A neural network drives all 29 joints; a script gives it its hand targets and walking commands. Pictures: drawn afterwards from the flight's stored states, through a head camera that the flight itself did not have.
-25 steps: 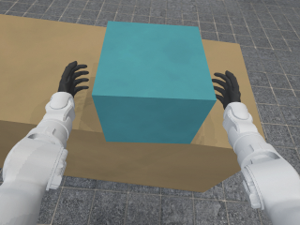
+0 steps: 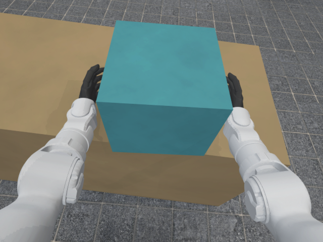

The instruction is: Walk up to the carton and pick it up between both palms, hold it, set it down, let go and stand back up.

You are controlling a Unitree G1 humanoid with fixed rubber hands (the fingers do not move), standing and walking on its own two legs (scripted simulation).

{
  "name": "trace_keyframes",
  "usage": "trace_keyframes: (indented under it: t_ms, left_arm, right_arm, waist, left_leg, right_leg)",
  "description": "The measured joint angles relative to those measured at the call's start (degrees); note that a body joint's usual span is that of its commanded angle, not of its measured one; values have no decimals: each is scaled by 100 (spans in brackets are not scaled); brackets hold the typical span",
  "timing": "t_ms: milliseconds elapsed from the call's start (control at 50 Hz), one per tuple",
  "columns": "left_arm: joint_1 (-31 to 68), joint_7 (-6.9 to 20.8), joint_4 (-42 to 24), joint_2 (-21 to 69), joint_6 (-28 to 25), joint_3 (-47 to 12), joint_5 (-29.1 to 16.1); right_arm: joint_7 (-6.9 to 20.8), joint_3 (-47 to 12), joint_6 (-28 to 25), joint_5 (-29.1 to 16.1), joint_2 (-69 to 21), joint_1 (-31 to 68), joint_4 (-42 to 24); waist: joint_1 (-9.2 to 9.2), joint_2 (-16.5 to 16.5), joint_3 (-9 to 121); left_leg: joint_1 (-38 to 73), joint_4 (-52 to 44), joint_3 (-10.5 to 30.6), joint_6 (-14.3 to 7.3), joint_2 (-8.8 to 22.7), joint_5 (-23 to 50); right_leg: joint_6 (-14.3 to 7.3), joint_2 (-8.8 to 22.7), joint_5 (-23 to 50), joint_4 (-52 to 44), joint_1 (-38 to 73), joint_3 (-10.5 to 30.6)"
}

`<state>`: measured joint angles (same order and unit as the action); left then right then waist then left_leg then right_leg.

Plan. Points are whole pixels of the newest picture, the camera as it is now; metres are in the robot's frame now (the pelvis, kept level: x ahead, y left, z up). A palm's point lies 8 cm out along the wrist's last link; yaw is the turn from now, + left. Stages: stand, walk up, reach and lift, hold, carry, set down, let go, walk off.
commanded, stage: reach and lift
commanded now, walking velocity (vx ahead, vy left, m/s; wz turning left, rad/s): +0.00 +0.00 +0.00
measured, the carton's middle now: (162, 91) +0.52 +0.01 +0.04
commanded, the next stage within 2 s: none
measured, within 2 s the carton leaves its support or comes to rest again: leaves its support in 1.54 s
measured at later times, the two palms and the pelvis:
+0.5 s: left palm (88, 94) +0.47 +0.19 +0.08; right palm (232, 106) +0.45 -0.16 +0.08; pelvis +0.01 +0.00 +0.01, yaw +0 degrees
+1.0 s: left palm (87, 96) +0.46 +0.19 +0.08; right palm (231, 111) +0.44 -0.16 +0.07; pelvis +0.03 +0.01 +0.03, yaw +0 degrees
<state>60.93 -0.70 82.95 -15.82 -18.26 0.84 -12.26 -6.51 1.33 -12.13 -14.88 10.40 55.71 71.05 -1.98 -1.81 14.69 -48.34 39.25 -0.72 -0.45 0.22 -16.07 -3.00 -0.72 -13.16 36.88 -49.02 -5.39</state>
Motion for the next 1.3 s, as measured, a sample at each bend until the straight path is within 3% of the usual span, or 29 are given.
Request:
trace_keyframes:
  t_ms: [520,580,740,860,1000,1300]
  left_arm:
    - [-35,-102,223,159,-298,583,423]
    - [-69,-96,178,177,-317,778,599]
    - [-370,34,113,286,-730,1609,1279]
    - [-669,151,-89,468,-802,2067,1671]
    - [-872,116,-392,636,-574,2168,1814]
    - [-1233,75,-1021,867,-399,2186,1997]
  right_arm:
    - [-8,731,-9,783,-225,-189,-41]
    - [-2,998,-19,1077,-303,-249,-135]
    - [210,2322,-327,2449,-800,-703,-745]
    - [396,2772,-493,3092,-986,-1026,-1087]
    - [430,2860,-490,3265,-997,-1229,-1208]
    - [426,2691,-634,3086,-946,-1512,-1289]
  waist:
    - [4,48,-176]
    - [-11,35,-268]
    - [-87,183,-694]
    - [-51,240,-916]
    - [46,250,-960]
    - [115,190,-998]
  left_leg:
    - [519,-331,1,-33,-25,71]
    - [650,-433,5,-34,-30,111]
    - [1339,-845,78,-49,-38,232]
    - [1885,-1201,45,-99,-105,305]
    - [2179,-1403,-24,-120,-84,291]
    - [2407,-1474,-57,-127,-36,224]
  right_leg:
    - [44,3,71,-349,540,18]
    - [45,5,105,-447,672,13]
    - [69,-10,266,-985,1451,-58]
    - [123,47,282,-1233,1948,-27]
    - [157,17,323,-1490,2245,38]
    - [173,-33,350,-1724,2543,53]
